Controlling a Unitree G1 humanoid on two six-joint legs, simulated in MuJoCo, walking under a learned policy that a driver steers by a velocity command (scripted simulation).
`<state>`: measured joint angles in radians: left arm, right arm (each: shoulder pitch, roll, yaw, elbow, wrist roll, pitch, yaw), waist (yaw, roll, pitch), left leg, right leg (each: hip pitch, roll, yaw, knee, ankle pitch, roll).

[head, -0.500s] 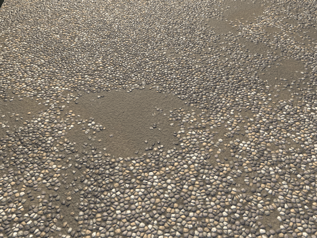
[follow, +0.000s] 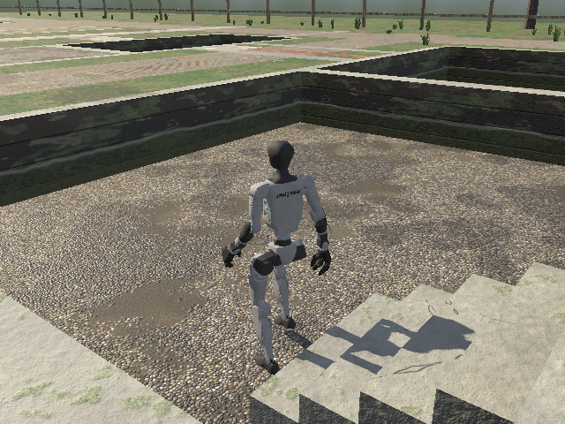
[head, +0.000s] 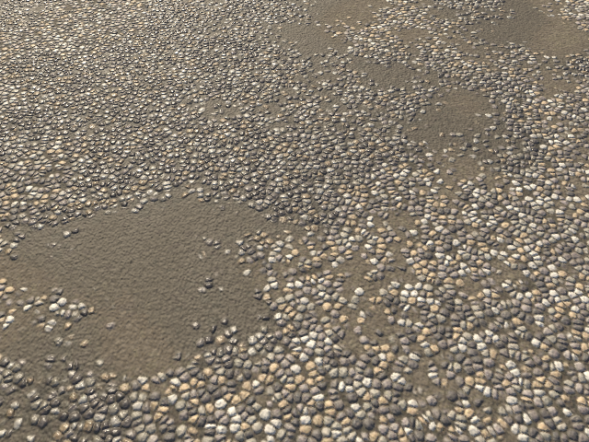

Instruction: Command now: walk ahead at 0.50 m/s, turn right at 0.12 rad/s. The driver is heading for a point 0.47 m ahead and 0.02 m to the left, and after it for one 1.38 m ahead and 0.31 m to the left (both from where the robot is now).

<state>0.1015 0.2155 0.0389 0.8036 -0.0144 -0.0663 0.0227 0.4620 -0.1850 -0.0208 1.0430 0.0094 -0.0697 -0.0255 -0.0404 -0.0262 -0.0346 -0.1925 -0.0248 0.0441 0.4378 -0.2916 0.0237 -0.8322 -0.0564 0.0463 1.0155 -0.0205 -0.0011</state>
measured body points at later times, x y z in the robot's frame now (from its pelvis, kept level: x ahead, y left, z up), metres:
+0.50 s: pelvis +0.27 -0.06 +0.01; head +0.29 -0.07 +0.46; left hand +0.27 +0.20 -0.12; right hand +0.44 -0.31 -0.11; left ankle +0.44 +0.13 -0.66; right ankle +0.22 -0.13 -0.74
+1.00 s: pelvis +0.42 -0.03 -0.01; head +0.47 -0.01 +0.44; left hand +0.52 +0.27 -0.12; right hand +0.64 -0.26 -0.11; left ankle +0.48 +0.07 -0.74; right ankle +0.53 -0.18 -0.70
